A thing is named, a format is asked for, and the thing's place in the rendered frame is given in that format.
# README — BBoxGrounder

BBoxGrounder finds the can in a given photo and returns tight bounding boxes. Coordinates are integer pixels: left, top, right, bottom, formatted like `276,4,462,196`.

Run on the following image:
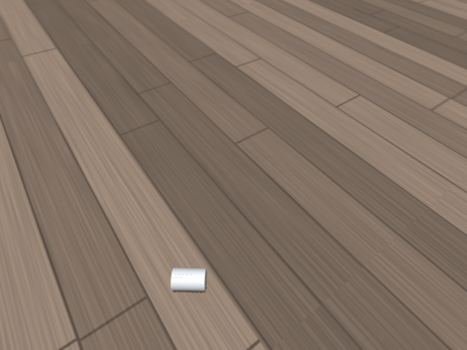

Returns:
171,268,207,291

